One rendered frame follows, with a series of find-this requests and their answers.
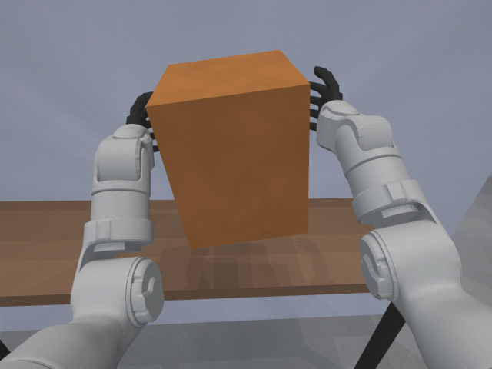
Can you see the robot left forearm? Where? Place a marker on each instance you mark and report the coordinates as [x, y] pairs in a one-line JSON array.
[[121, 188]]

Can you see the left robot hand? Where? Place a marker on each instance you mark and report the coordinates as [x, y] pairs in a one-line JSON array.
[[138, 114]]

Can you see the right robot hand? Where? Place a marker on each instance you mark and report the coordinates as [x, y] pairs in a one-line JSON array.
[[328, 92]]

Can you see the robot right upper arm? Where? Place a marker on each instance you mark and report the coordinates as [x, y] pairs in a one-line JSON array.
[[414, 266]]

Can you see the carton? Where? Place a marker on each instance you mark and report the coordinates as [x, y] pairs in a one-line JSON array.
[[233, 134]]

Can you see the table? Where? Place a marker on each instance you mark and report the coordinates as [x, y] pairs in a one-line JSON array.
[[41, 243]]

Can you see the robot right forearm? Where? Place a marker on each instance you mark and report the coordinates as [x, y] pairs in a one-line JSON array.
[[384, 194]]

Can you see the robot left upper arm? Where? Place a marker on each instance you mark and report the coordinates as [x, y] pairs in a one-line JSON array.
[[112, 300]]

